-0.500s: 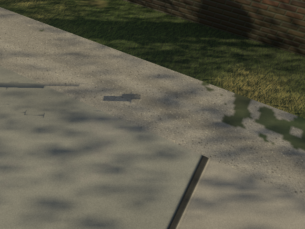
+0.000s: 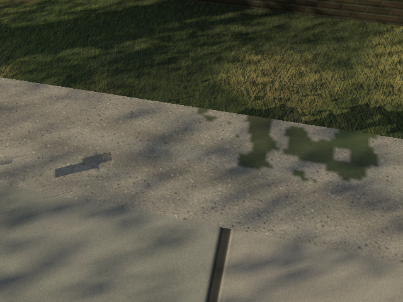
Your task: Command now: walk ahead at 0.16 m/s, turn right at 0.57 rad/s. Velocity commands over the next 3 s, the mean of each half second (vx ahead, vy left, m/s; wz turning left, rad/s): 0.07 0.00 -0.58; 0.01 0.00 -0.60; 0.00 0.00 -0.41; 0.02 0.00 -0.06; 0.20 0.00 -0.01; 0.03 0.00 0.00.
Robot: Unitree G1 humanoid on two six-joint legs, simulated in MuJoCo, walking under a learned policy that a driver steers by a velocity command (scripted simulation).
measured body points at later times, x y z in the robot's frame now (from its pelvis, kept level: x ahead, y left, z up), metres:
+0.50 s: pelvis +0.10 +0.05 +0.01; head +0.15 +0.05 +0.45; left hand +0.33 +0.28 -0.10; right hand +0.16 -0.26 -0.08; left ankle +0.17 +0.16 -0.74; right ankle +0.04 -0.08 -0.66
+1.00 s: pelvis +0.09 +0.01 +0.01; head +0.10 -0.04 +0.45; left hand +0.38 +0.16 -0.07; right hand +0.06 -0.32 -0.10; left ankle +0.19 +0.13 -0.69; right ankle +0.05 -0.08 -0.74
